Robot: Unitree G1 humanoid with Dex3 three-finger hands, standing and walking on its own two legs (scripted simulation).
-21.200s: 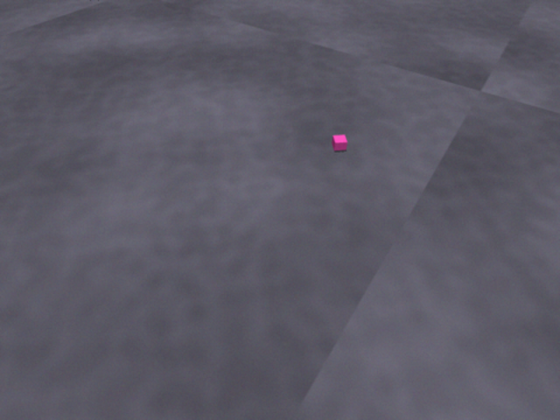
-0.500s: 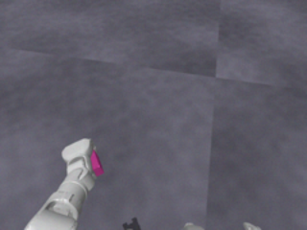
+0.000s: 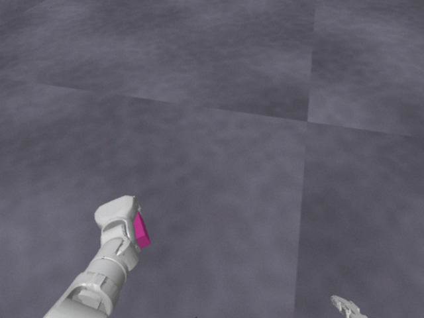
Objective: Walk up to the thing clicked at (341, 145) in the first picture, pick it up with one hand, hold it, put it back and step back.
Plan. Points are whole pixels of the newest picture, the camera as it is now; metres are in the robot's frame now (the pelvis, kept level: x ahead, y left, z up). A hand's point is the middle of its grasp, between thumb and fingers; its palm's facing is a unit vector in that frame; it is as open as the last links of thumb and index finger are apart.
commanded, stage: hold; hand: left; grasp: from above
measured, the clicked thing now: (129, 232) +0.32 +0.22 -0.09
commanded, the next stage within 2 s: crouch in 1.38 s
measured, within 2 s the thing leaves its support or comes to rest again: neither
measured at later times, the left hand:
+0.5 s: hand (125, 234) +0.30 +0.21 -0.04, palm faces -0.37 -0.21 -0.90, open 10.0 cm
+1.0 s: hand (125, 233) +0.29 +0.20 -0.02, palm faces -0.38 -0.21 -0.90, open 10.0 cm
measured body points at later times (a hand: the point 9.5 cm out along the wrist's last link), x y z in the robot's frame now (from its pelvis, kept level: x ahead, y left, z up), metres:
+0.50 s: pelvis -0.01 +0.00 +0.01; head +0.00 -0.02 +0.46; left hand +0.31 +0.22 +0.01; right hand +0.13 -0.25 -0.11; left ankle -0.01 +0.12 -0.72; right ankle +0.01 -0.12 -0.72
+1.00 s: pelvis -0.01 +0.00 +0.01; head -0.01 -0.03 +0.46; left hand +0.31 +0.21 +0.03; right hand +0.15 -0.25 -0.10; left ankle -0.01 +0.12 -0.72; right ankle +0.01 -0.12 -0.72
